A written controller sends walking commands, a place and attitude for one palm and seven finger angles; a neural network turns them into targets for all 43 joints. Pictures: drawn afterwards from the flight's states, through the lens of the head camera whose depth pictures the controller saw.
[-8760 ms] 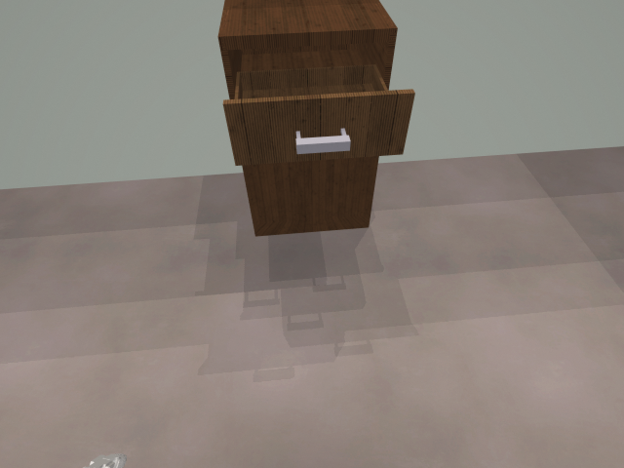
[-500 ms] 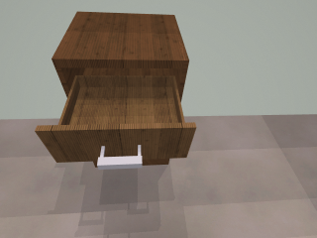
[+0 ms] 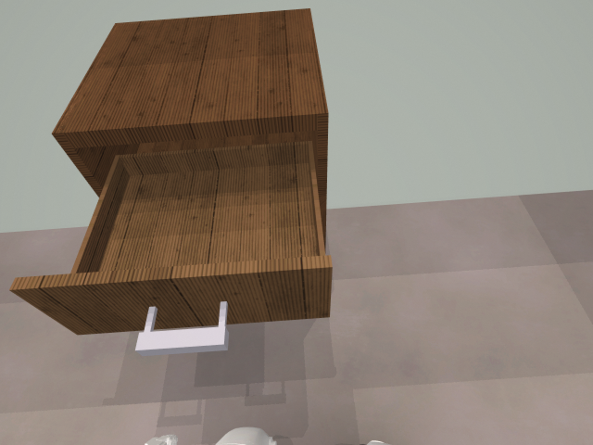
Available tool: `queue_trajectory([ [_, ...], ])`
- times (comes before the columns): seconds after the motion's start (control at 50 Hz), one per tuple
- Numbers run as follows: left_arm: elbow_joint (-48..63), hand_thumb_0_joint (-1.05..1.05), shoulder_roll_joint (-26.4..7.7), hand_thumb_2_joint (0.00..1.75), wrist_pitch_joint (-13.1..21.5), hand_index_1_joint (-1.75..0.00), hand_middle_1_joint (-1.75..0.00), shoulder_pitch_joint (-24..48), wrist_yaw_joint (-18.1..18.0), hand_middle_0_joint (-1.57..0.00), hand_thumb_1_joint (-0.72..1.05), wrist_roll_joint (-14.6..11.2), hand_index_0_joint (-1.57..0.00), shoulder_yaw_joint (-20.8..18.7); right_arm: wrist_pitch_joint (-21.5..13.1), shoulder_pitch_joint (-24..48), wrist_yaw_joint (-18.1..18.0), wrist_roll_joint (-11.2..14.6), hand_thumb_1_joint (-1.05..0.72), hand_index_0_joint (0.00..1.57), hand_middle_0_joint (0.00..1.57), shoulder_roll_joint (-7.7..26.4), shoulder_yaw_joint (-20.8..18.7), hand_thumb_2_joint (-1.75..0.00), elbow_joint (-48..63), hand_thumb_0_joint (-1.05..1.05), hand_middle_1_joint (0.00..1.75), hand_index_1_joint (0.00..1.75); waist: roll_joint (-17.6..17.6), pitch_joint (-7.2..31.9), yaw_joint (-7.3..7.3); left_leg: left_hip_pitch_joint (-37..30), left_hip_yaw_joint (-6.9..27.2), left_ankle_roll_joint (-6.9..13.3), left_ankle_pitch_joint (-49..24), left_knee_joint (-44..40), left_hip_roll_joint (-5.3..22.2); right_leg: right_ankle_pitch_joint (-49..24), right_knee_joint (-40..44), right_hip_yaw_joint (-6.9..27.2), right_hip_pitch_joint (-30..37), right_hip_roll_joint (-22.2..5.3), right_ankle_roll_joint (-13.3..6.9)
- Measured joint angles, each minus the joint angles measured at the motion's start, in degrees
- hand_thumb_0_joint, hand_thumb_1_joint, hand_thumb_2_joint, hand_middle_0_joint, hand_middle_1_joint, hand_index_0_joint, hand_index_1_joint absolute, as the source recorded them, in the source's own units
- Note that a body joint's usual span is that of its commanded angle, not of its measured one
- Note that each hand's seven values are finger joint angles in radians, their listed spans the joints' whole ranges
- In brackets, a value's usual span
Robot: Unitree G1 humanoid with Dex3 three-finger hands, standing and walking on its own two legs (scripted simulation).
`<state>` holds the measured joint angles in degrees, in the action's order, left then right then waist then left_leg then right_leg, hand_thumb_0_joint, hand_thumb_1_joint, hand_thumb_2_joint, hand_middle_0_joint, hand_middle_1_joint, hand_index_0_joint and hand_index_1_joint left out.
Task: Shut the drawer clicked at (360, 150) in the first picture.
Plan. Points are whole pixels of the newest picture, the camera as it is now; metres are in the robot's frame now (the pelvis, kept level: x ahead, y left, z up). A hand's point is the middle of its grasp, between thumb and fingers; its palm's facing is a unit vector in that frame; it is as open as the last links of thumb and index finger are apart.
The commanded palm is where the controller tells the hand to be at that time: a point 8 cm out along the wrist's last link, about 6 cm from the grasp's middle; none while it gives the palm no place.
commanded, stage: come to a stop and stand still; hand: left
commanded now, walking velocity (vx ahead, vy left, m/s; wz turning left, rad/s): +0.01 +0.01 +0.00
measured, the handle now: (185, 326) +0.29 +0.20 -0.06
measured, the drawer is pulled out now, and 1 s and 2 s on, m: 0.30 0.30 0.30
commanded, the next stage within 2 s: look again from close up in 1.60 s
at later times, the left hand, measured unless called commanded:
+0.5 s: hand out of the picture -0.03 +0.25 -0.17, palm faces +0.06 -0.96 -0.27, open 7.4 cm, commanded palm none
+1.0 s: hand out of the picture +0.03 +0.24 -0.16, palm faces +0.01 -0.97 -0.24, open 7.3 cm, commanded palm none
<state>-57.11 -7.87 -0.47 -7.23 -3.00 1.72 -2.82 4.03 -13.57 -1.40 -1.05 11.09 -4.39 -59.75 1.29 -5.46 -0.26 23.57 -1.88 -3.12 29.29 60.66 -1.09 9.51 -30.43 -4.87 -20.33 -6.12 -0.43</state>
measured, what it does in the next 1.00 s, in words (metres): steps on the spot: left foot, then right foot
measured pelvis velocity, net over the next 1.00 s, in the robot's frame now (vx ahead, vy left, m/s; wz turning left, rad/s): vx -0.01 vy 0.06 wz -0.02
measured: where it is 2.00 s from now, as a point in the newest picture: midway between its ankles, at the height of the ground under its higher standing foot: outside the picture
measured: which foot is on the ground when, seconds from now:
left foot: up 0.00-0.14, down 0.16-1.00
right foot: down 0.00-0.16, up 0.18-0.30, down 0.32-1.00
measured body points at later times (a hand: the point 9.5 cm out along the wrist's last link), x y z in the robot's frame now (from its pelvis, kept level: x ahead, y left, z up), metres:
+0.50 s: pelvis -0.04 +0.06 -0.01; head -0.05 +0.03 +0.44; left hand -0.04 +0.30 -0.14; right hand +0.02 -0.17 -0.16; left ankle -0.04 +0.16 -0.74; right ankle +0.01 -0.05 -0.74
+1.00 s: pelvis -0.01 +0.06 +0.00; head -0.01 +0.04 +0.45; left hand +0.03 +0.29 -0.14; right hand -0.02 -0.15 -0.16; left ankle -0.04 +0.16 -0.74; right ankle +0.01 -0.05 -0.74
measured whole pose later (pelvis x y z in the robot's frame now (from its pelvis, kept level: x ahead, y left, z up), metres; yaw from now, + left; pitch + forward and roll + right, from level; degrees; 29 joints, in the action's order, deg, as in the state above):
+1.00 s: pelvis -0.01 +0.06 +0.00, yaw -1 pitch +0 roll +1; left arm -60.0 -8.7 -0.2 -15.3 -2.2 0.4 -0.1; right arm -0.9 -18.5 -1.5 -0.8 8.8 0.5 -62.1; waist 1.8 -0.1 -0.8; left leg 7.8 -3.6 1.6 15.7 23.8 -1.5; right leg 12.8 -27.4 0.7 -14.2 0.0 -0.7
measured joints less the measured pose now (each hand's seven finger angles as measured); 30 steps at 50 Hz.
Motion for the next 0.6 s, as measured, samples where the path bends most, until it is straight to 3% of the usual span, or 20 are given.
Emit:
queue_trajectory([
  [0.06, 0.2, 0.00, -1.3, 0.90, -0.9, -0.30, -0.30, -0.6, 0.0, -0.21, 0.92, 0.4, -0.20, -0.4, -0.4, 1.4, 0.4, 0.0, -0.91, 0.20, 0.19, -0.1, 0.0, -0.90, 1.5, 0.00, 0.30, 0.30, -0.9, 0.3, 0.44, -0.8, -0.2, 0.1, -1.4, -4.8, 0.6, -1.0, 0.4, 0.3, -0.6, -0.3, 0.4],
  [0.12, 0.8, 0.00, -2.8, 0.90, -1.6, -0.30, -0.30, -2.3, -0.5, -0.21, 0.92, 0.3, -0.20, -0.1, -1.5, 1.1, 0.8, 0.4, -0.91, 0.20, 0.19, -0.2, 0.4, -0.90, 4.3, 0.00, 0.30, 0.30, -2.0, 1.6, 0.21, -5.2, -1.1, 0.5, -2.3, -16.3, 1.1, -1.0, -1.3, 0.8, -1.9, -1.0, 1.3],
  [0.16, 1.7, 0.00, -3.4, 0.90, -2.3, -0.30, -0.30, -4.0, -0.3, -0.21, 0.91, -0.4, -0.20, 0.4, -2.6, -0.8, 0.8, 0.1, -0.91, 0.20, 0.19, 0.6, 0.6, -0.90, 7.3, 0.00, 0.30, 0.30, -0.8, 3.4, -0.61, -8.3, -1.1, 2.1, -10.0, -26.1, 1.9, 1.8, -5.8, 0.2, -3.8, -0.9, 1.7],
  [0.2, 2.0, 0.00, -4.0, 0.90, -3.4, -0.30, -0.30, -5.3, 0.0, -0.21, 0.91, -0.9, -0.20, 0.2, -2.1, -1.0, 0.7, -0.7, -0.91, 0.20, 0.19, 0.5, 1.0, -0.90, 8.4, 0.00, 0.30, 0.30, -1.2, 3.9, -0.03, -7.8, -2.1, 3.7, -11.3, -23.0, 1.4, 9.8, -12.2, 2.6, -5.3, 0.0, 0.9],
  [0.26, 2.3, 0.00, -4.2, 0.90, -4.0, -0.30, -0.30, -7.8, 0.4, -0.20, 0.91, -0.9, -0.20, 0.3, -1.3, -0.6, 1.0, -1.0, -0.91, 0.20, 0.19, 0.2, 1.7, -0.90, 8.7, 0.00, 0.30, 0.30, -0.7, 5.2, 0.38, -8.4, -3.5, 4.6, -9.2, -22.5, 0.8, 13.1, -20.6, 4.6, -5.8, 3.0, 0.0],
  [0.34, 3.5, 0.00, -3.8, 0.90, -2.0, -0.30, -0.30, -10.9, 0.7, -0.20, 0.91, -0.6, -0.20, 1.0, -1.2, 0.1, 1.1, -0.7, -0.91, 0.20, 0.19, 0.0, 2.7, -0.90, 9.0, 0.00, 0.30, 0.30, 0.1, 5.9, 1.69, -6.9, -4.4, 4.8, -9.7, -22.4, -0.5, 9.8, -10.9, 5.2, -0.6, 5.4, -1.2],
  [0.42, 2.9, 0.00, -1.8, 0.90, -1.3, -0.30, -0.30, -12.8, 1.0, -0.20, 0.91, -0.4, -0.20, 2.0, -1.1, -0.2, 1.1, -0.2, -0.91, 0.20, 0.20, 0.0, 2.4, -0.90, 8.2, 0.00, 0.30, 0.30, 2.3, 5.5, 1.19, -6.8, -1.8, 3.8, -7.6, -22.4, -1.0, 7.1, -8.1, 4.1, 0.0, 5.3, -1.8],
  [0.46, 2.9, 0.00, -1.4, 0.90, -1.2, -0.30, -0.30, -13.7, 0.9, -0.20, 0.91, -0.4, -0.20, 2.0, -1.6, -1.2, 1.1, 0.0, -0.92, 0.20, 0.20, -0.1, 2.3, -0.90, 7.5, 0.00, 0.30, 0.30, 1.8, 6.0, 1.15, -8.9, -0.7, 3.9, -8.7, -26.0, -0.7, 5.9, -6.1, 4.1, 0.2, 5.4, -1.5],
  [0.5, 2.4, 0.01, -1.3, 0.90, -1.2, -0.30, -0.30, -13.6, 0.9, -0.20, 0.91, -0.5, -0.20, 1.9, -2.3, -2.1, 1.1, 0.0, -0.92, 0.20, 0.20, -0.4, 2.6, -0.90, 6.3, 0.00, 0.30, 0.30, 0.2, 5.5, 1.08, -10.3, -1.4, 4.4, -12.8, -29.7, -1.2, 5.0, -5.0, 4.9, 0.5, 4.9, -0.9],
  [0.6, 1.3, 0.01, -0.6, 0.90, -1.3, -0.30, -0.30, -12.5, 1.3, -0.20, 0.91, -0.7, -0.20, 2.4, -3.1, -5.0, 0.7, -0.1, -0.92, 0.20, 0.20, -0.3, 3.3, -0.90, 3.4, 0.00, 0.30, 0.30, -0.4, 5.3, 0.73, -11.7, -2.2, 5.4, -14.3, -33.3, -1.2, 2.3, -0.3, 6.0, 2.1, 5.2, -0.2],
])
